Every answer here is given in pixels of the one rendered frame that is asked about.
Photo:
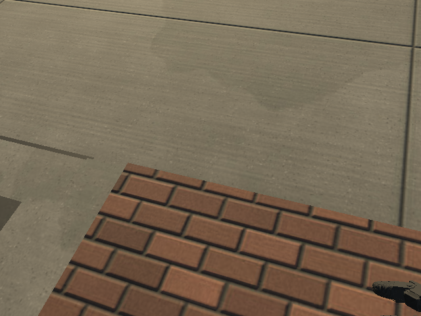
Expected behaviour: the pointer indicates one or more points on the robot right hand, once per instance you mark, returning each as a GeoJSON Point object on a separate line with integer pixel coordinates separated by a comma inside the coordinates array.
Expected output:
{"type": "Point", "coordinates": [402, 292]}

